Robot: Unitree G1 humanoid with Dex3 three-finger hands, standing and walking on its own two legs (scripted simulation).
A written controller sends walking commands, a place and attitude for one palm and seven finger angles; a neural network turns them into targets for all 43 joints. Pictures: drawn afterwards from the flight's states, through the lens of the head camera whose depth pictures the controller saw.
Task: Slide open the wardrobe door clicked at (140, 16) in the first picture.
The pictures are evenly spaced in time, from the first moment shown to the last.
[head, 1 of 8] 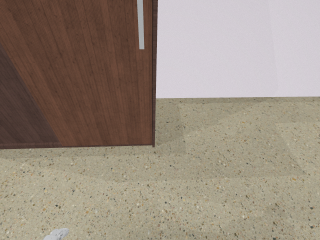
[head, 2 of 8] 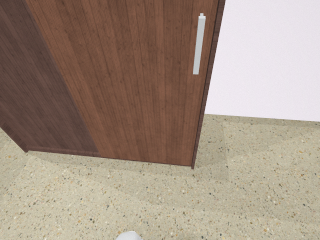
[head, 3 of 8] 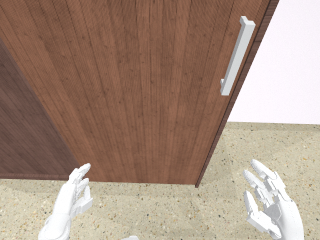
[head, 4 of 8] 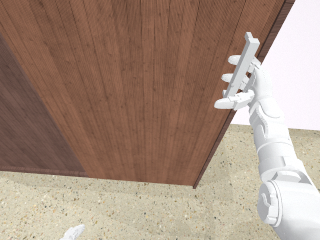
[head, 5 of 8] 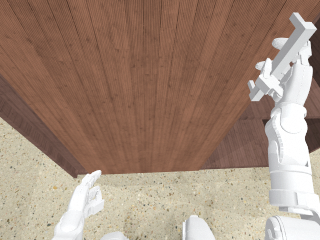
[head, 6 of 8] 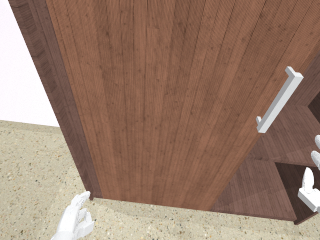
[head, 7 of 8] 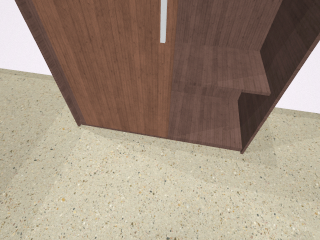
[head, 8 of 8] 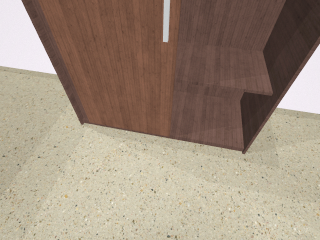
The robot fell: no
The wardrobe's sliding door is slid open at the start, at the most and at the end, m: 0.00 0.56 0.55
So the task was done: yes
